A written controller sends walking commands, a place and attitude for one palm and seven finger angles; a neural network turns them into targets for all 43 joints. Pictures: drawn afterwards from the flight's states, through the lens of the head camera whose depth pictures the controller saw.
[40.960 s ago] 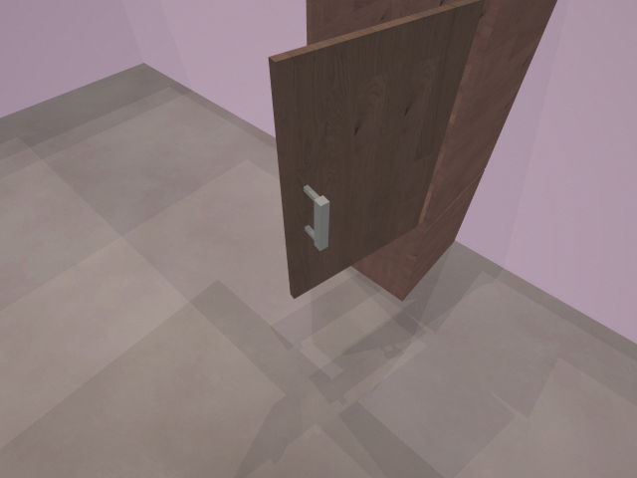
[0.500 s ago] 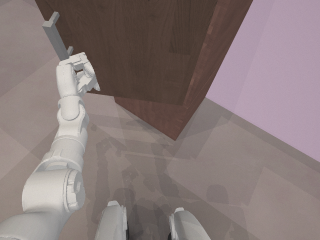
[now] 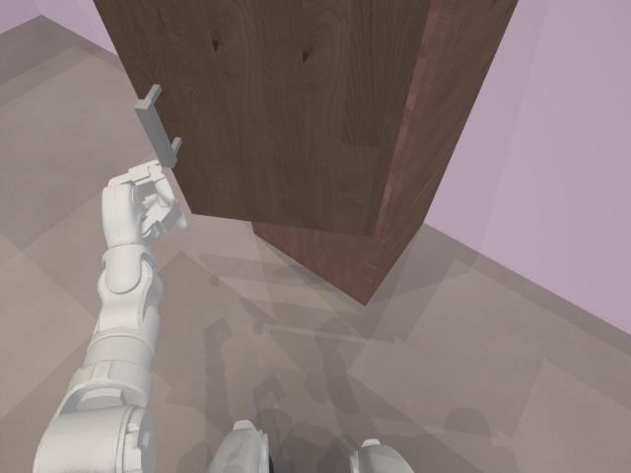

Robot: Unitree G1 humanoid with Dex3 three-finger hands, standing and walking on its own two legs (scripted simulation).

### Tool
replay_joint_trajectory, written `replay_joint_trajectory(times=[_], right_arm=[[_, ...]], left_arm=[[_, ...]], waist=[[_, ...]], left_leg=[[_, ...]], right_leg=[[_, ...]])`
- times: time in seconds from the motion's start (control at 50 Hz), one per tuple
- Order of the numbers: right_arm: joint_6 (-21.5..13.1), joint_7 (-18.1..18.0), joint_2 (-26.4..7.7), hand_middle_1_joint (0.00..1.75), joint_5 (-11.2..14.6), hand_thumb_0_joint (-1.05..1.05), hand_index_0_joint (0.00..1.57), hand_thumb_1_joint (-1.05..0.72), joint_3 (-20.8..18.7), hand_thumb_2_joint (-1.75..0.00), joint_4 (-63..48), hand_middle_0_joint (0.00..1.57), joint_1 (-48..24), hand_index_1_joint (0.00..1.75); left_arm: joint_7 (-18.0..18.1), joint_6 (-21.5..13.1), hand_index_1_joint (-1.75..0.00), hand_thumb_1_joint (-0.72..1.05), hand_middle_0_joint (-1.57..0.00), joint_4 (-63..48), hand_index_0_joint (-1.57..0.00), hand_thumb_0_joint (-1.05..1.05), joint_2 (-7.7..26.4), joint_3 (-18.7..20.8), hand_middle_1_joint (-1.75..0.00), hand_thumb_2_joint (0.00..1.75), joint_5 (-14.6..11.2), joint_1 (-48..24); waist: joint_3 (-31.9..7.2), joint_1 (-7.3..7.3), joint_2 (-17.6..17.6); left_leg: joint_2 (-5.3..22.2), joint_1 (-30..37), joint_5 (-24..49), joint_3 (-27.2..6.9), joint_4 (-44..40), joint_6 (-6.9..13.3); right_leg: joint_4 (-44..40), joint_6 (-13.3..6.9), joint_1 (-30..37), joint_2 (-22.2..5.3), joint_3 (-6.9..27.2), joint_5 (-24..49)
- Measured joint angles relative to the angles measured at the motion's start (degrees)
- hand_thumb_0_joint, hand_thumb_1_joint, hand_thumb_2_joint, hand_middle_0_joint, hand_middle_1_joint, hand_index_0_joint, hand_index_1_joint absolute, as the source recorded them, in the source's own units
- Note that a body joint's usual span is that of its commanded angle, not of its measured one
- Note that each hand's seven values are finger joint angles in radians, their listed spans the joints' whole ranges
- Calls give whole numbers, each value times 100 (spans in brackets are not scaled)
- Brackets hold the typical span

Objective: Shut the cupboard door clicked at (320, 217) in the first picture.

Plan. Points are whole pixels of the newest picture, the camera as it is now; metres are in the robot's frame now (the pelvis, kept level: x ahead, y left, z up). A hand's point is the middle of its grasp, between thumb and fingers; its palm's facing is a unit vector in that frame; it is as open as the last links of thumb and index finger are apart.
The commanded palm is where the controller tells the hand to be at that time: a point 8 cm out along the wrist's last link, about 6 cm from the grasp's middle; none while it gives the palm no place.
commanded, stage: draw the hand back to the body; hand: left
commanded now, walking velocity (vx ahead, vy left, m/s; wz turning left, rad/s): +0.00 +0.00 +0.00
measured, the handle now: (162, 127) +0.64 +0.23 +0.02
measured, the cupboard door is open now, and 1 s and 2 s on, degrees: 27 27 27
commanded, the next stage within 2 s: step back with the hand held close in 1.30 s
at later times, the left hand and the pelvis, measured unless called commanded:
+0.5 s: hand (49, 268) +0.31 +0.23 +0.16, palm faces +0.28 -0.92 -0.26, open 3.3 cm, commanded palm +0.26 +0.27 +0.18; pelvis +0.02 +0.01 +0.07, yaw +2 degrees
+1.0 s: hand out of the picture +0.21 +0.28 +0.25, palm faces +0.53 -0.73 -0.44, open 6.7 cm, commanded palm +0.17 +0.31 +0.26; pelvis +0.04 +0.00 +0.08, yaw +3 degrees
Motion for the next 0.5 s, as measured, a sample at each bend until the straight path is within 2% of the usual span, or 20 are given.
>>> replay_joint_trajectory(times=[0.12,0.24,0.34,0.42,0.5], right_arm=[[-225,-138,-66,29,117,1,20,-90,-1,-90,21,20,-103,30],[-412,-217,-175,29,217,1,20,-90,-26,-90,-198,20,-431,30],[-169,-475,-99,29,264,1,20,-90,40,-90,-440,20,-817,30],[-160,-635,-38,29,273,1,19,-90,175,-90,-542,20,-1076,30],[-299,-653,-2,29,250,1,20,-90,292,-90,-582,20,-1241,30]], left_arm=[[-162,129,-150,90,-130,-791,-130,2,-43,-318,-150,90,-183,785],[-432,471,-147,90,-127,-1740,-127,2,-78,-547,-147,90,-405,1646],[-85,1179,-139,90,-120,-2614,-120,2,97,-926,-139,90,110,2499],[142,1621,-129,90,-111,-3112,-111,2,222,-978,-129,90,250,2921],[276,1856,-118,90,-101,-3690,-101,2,281,-910,-118,90,285,3279]], waist=[[16,127,-58],[38,262,-53],[199,396,-73],[357,522,-58],[499,650,-26]], left_leg=[[-38,784,149,-57,-540,-5],[-87,1445,237,-18,-933,24],[-184,2307,452,96,-1602,53],[-240,2939,663,116,-2159,80],[-290,3435,829,105,-2599,88]], right_leg=[[-664,-7,856,-23,-77,203],[-1117,20,1533,-72,-58,335],[-1724,66,2332,-179,23,544],[-2305,71,2969,-229,19,777],[-2795,81,3494,-271,-12,966]])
